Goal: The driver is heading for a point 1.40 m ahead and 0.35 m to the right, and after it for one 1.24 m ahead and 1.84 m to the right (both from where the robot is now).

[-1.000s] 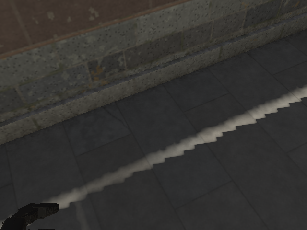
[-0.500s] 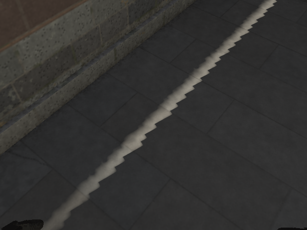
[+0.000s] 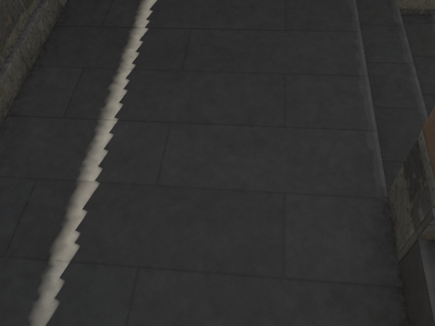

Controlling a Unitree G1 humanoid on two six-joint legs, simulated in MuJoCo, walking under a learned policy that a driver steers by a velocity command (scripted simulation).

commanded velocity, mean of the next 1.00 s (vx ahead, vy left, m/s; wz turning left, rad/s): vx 0.00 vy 0.00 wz -0.49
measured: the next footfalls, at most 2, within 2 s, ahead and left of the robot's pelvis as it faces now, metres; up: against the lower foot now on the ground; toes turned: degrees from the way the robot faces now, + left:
left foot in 0.42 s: +0.15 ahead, +0.08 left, +0.00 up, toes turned -33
right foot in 0.80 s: -0.02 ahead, -0.14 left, +0.00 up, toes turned -29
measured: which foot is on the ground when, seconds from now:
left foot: up 0.00-0.40, down 0.42-0.80, up 0.82-1.00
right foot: down 0.00-0.42, up 0.44-0.78, down 0.80-1.00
